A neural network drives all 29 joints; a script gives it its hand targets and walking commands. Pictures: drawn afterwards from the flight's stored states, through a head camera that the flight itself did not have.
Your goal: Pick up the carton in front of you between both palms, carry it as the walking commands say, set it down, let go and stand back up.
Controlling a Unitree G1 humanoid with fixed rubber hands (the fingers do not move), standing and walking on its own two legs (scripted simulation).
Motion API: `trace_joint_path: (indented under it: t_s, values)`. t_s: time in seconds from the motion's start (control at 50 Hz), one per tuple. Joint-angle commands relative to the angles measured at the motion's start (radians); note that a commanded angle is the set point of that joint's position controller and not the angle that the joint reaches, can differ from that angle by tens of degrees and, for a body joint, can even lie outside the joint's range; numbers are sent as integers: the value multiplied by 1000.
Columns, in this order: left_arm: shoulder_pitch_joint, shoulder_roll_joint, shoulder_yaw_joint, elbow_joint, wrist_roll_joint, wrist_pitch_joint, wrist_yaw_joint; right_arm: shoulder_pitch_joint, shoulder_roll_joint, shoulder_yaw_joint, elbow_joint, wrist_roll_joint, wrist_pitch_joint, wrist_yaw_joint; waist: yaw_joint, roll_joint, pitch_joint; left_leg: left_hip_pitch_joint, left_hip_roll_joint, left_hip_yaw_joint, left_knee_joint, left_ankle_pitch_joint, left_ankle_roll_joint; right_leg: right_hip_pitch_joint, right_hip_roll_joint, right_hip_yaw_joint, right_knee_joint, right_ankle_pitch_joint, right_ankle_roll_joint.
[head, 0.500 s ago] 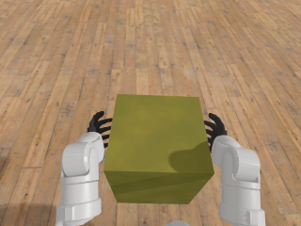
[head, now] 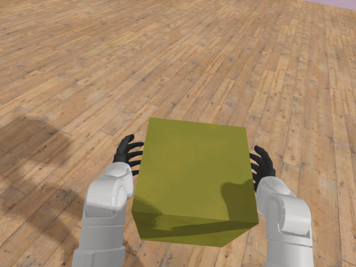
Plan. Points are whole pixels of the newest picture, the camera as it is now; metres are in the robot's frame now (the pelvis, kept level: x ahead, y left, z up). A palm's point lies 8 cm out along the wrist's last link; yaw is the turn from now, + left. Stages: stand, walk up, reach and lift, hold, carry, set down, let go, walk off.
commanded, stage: carry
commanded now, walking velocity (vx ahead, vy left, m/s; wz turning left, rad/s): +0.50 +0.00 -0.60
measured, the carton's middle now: (189, 188) +0.33 -0.03 +0.02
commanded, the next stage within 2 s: none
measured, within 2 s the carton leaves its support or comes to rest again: neither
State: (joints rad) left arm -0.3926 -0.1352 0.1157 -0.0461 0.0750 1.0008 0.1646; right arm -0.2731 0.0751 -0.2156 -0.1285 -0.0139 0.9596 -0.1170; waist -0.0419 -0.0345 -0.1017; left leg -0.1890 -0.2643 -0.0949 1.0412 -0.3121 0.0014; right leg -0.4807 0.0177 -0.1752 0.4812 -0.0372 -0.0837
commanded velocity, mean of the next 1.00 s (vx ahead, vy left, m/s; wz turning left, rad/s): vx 0.50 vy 0.00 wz -0.48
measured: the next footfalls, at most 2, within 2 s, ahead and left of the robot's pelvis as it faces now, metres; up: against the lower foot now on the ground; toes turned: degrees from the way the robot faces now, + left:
left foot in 0.30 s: +0.36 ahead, +0.16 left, +0.00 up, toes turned -4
right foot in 0.66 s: +0.54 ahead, -0.15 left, +0.00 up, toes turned -30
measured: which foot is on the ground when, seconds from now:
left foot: up 0.00-0.28, down 0.30-0.68, up 0.70-0.94, down 0.96-1.00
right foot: down 0.00-0.28, up 0.30-0.64, down 0.66-0.98, up 1.00-1.00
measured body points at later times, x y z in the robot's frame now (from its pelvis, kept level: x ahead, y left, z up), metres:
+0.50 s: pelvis +0.34 +0.03 +0.03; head +0.35 +0.04 +0.48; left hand +0.64 +0.08 +0.10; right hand +0.53 -0.20 +0.10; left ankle +0.32 +0.16 -0.72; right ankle +0.31 -0.08 -0.67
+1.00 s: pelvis +0.64 -0.07 +0.01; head +0.63 -0.05 +0.46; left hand +0.94 -0.07 +0.10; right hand +0.78 -0.33 +0.11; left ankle +0.76 -0.01 -0.72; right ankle +0.51 -0.12 -0.71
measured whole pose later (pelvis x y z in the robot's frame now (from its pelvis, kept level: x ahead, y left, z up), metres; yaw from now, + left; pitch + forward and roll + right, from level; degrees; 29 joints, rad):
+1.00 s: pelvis +0.64 -0.07 +0.01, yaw -33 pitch +4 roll +0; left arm -0.03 -0.13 0.06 -0.51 0.06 1.21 0.13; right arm -0.01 0.13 -0.04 -0.49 -0.07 1.17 -0.12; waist 0.02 -0.03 -0.13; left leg -0.40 0.07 0.16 0.48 -0.11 -0.02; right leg -0.23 0.00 0.00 0.62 -0.41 -0.03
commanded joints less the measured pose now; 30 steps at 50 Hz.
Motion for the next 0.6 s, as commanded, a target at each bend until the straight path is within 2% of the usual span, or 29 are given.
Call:
trace_joint_path:
  t_s: [0.0,0.02,0.04,0.06,0.08,0.1,0.14,0.16,0.2,0.22,0.24,0.26,0.28,0.3,0.32,0.34,0.38,0.42,0.46,0.5,0.54,0.56,0.58]
  values:
    - [-369,-713,-584,-249,-248,37,-30,-503,703,650,-187,283,77,52,123,22,-339,-653,250,-147,497,-219,9,710,-406,730,-76,321,-248]
    - [-398,-756,-674,-282,-302,59,-53,-364,688,610,-168,232,86,44,71,103,-364,-597,321,-150,346,-269,33,624,-405,730,-86,91,-258]
    - [-444,-788,-733,-313,-370,75,-84,-316,666,569,-157,172,93,37,38,140,-322,-549,334,-58,152,-231,23,536,-365,625,-126,65,-235]
    - [-491,-793,-777,-377,-429,85,-108,-311,687,568,-165,139,105,39,55,86,-289,-458,308,34,-40,-186,7,428,-311,529,-166,63,-204]
    - [-525,-804,-790,-414,-464,96,-129,-330,724,578,-160,121,116,45,72,27,-260,-313,291,77,-221,-86,5,299,-261,421,-195,114,-157]
    - [-534,-816,-785,-425,-474,104,-144,-335,764,603,-171,120,125,55,70,-39,-222,-175,261,121,-339,39,-1,176,-221,384,-223,153,-114]
    - [-444,-839,-768,-396,-471,120,-172,-322,813,659,-228,125,134,73,77,-116,-194,-85,220,191,-493,220,-30,176,-209,351,-224,134,-75]
    - [-378,-844,-765,-369,-460,130,-185,-282,832,673,-244,128,136,79,57,-135,-198,-35,213,209,-571,284,-32,190,-196,307,-173,155,-57]
    - [-269,-841,-760,-362,-430,146,-205,-208,877,694,-245,141,143,91,45,-89,-286,176,222,226,-672,316,-26,182,-133,189,22,252,-12]
    - [-226,-824,-748,-366,-407,153,-210,-181,900,709,-238,149,149,100,35,-44,-348,350,314,157,-682,306,3,93,-103,143,157,140,26]
    - [-195,-811,-736,-381,-387,162,-217,-160,901,724,-235,154,154,106,24,131,-389,507,539,-107,-717,319,79,-86,-53,97,361,-187,75]
    - [-147,-814,-726,-385,-374,171,-224,-143,911,741,-233,163,159,113,38,286,-397,513,739,-402,-764,359,164,-203,-2,116,563,-474,95]
    - [-110,-820,-714,-371,-363,178,-230,-126,932,754,-253,173,166,120,26,203,-375,485,760,-405,-747,425,201,-257,-44,171,662,-507,79]
    - [-92,-851,-711,-390,-365,177,-238,-134,955,780,-292,195,168,129,19,124,-348,446,757,-346,-728,459,211,-291,-86,183,660,-496,64]
    - [-59,-876,-695,-386,-354,176,-246,-161,997,824,-327,225,169,139,20,95,-314,396,749,-295,-744,419,201,-314,-123,193,633,-473,74]
    - [-48,-902,-693,-406,-341,171,-252,-180,1040,849,-356,252,169,153,20,73,-280,354,713,-209,-786,379,168,-284,-132,196,560,-433,80]
    - [-51,-931,-710,-461,-325,154,-246,-212,1063,878,-422,303,163,175,14,133,-238,328,661,-70,-810,401,116,-236,-117,151,414,-392,77]
    - [-34,-924,-713,-492,-307,142,-224,-225,1027,896,-462,337,168,184,14,197,-203,278,619,53,-820,367,85,-163,-89,112,278,-310,73]
    - [23,-875,-701,-490,-274,145,-201,-179,962,889,-456,346,182,187,14,226,-173,256,585,166,-812,383,61,-101,-52,50,174,-204,67]
    - [58,-821,-688,-489,-248,157,-184,-128,893,869,-436,338,200,188,12,239,-134,240,574,256,-794,423,35,-55,-21,-9,84,-109,56]
    - [41,-780,-686,-516,-251,174,-177,-121,845,857,-439,329,214,184,23,239,-122,221,582,327,-693,603,5,31,18,-65,43,-86,37]
    - [32,-772,-693,-528,-264,182,-176,-132,830,851,-450,325,221,180,38,221,-141,206,565,379,-579,732,-20,124,51,-97,2,-54,28]
    - [15,-768,-702,-542,-278,189,-174,-135,819,842,-462,319,227,176,47,197,-187,161,520,428,-425,791,-51,270,90,-115,-20,-48,7]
